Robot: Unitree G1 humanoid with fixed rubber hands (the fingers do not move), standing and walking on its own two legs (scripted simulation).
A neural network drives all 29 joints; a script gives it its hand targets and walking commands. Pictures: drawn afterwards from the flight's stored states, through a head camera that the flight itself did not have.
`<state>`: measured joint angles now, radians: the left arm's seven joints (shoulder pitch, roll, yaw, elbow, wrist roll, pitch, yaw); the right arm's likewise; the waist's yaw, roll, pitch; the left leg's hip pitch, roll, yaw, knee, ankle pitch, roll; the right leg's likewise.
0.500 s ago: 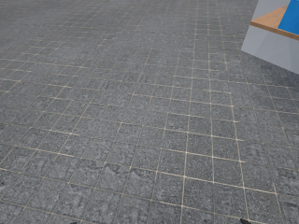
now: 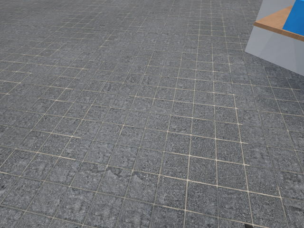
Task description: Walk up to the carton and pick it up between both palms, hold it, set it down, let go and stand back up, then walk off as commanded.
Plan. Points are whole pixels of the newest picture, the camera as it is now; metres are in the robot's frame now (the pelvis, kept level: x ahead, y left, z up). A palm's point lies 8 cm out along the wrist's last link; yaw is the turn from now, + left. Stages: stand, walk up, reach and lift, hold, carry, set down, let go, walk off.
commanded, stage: stand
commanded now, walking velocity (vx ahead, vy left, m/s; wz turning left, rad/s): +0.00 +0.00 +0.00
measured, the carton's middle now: out of the picture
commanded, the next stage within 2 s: walk up in 1.48 s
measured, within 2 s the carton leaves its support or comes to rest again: neither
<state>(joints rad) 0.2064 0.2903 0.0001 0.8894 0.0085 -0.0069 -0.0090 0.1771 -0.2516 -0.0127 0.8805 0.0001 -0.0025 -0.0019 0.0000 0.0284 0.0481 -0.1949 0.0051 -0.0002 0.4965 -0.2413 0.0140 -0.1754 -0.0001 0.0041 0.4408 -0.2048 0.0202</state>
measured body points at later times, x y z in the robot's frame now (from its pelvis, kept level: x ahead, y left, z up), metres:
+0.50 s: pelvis +0.00 +0.00 +0.00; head +0.00 -0.01 +0.45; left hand +0.09 +0.27 -0.12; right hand +0.11 -0.26 -0.13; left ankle +0.02 +0.11 -0.74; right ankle +0.02 -0.13 -0.74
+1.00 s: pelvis +0.00 +0.00 +0.00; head +0.00 +0.00 +0.45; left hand +0.09 +0.27 -0.12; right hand +0.11 -0.26 -0.13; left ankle +0.02 +0.11 -0.74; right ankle +0.02 -0.13 -0.74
